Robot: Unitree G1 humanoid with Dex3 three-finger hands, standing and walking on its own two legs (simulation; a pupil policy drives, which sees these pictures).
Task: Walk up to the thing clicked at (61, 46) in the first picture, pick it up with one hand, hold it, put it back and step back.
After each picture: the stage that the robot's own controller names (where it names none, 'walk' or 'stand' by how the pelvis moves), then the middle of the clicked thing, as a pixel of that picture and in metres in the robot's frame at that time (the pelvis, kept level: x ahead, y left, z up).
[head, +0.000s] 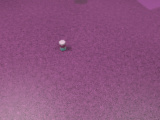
stand; (62, 46) +1.28 +0.22 -0.72
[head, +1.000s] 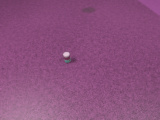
walk; (67, 57) +1.16 +0.26 -0.72
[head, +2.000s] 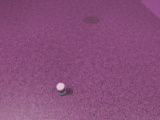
walk; (61, 89) +0.70 +0.26 -0.72
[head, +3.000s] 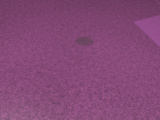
stand; out of the picture +0.40 +0.18 -0.70
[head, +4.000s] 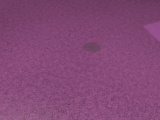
stand; out of the picture +0.35 +0.20 -0.72
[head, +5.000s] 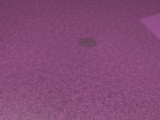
stand; out of the picture +0.31 +0.20 -0.72
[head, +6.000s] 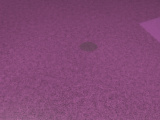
stand; out of the picture +0.33 +0.21 -0.73
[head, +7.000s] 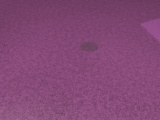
stand; out of the picture +0.32 +0.21 -0.73
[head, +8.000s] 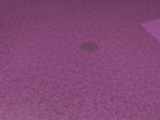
stand; out of the picture +0.32 +0.21 -0.73
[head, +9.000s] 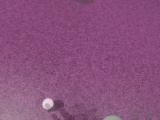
go down; (48, 105) +0.37 +0.18 -0.58
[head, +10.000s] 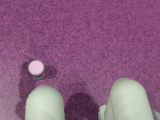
go down; (37, 70) +0.43 +0.18 -0.33
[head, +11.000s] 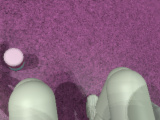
close in; (15, 60) +0.43 +0.20 -0.28
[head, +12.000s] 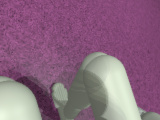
close; out of the picture +0.43 +0.23 -0.23
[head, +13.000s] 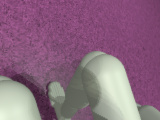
close; out of the picture +0.42 +0.23 -0.23
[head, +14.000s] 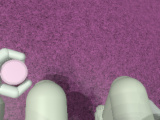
lift; (14, 75) +0.33 +0.23 -0.08
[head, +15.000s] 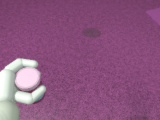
hold; (31, 86) +0.32 +0.17 +0.05
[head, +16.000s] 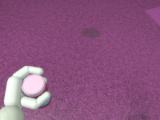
hold; (37, 92) +0.31 +0.16 +0.01
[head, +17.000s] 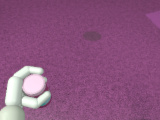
crouch; (38, 91) +0.32 +0.17 +0.01
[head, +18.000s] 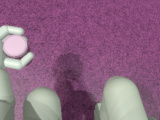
crouch; (19, 52) +0.44 +0.18 -0.09
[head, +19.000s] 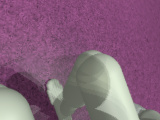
lower; out of the picture +0.45 +0.26 -0.23
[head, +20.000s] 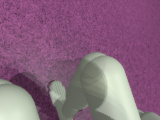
lower; out of the picture +0.43 +0.24 -0.23
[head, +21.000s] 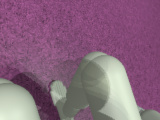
lower; out of the picture +0.43 +0.24 -0.23
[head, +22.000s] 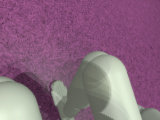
lower; out of the picture +0.42 +0.24 -0.23
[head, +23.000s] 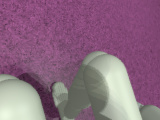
loosen; out of the picture +0.40 +0.21 -0.23
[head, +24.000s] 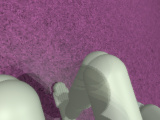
withdraw; out of the picture +0.41 +0.21 -0.23
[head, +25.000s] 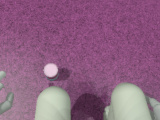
walk; (51, 72) +0.42 +0.15 -0.38
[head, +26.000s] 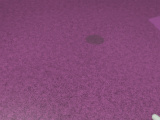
stand; out of the picture +0.34 +0.15 -0.66
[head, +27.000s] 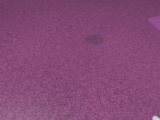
stand; out of the picture +0.34 +0.16 -0.67
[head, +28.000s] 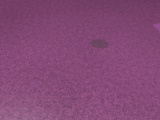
stand; out of the picture +0.35 +0.15 -0.70
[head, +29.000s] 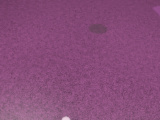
walk; out of the picture +0.37 +0.14 -0.71
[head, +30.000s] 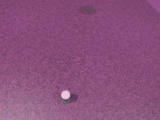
walk; (65, 97) +0.50 +0.10 -0.70
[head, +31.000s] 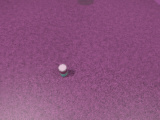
walk; (63, 70) +0.78 +0.20 -0.70
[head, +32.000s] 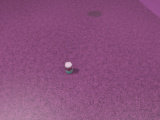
stand; (68, 68) +0.98 +0.17 -0.71
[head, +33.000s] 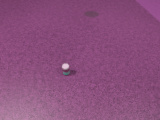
stand; (66, 69) +0.96 +0.17 -0.73
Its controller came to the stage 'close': yes
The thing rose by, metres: 0.74
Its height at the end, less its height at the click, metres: +0.00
